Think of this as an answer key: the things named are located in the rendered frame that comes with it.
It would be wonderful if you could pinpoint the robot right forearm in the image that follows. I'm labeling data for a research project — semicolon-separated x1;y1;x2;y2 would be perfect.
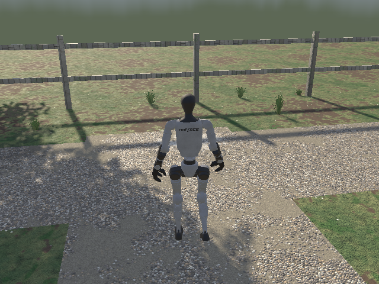
212;142;223;163

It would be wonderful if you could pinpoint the left robot hand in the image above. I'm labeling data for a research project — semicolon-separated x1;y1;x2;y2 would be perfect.
152;168;166;182

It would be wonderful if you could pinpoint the robot right upper arm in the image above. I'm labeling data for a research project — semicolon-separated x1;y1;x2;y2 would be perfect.
201;119;218;151

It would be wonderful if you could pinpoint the robot left forearm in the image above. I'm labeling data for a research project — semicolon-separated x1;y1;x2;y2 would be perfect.
154;144;166;170

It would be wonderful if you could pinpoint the robot left shin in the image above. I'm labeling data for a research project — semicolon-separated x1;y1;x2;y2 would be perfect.
173;195;182;232

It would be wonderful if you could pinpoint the right robot hand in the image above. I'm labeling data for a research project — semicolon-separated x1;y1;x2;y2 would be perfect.
210;161;224;172

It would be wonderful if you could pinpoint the right robot foot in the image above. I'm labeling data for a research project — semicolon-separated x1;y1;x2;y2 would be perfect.
200;231;210;241

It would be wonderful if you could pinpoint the robot left upper arm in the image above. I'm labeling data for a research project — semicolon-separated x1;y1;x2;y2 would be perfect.
160;120;176;153

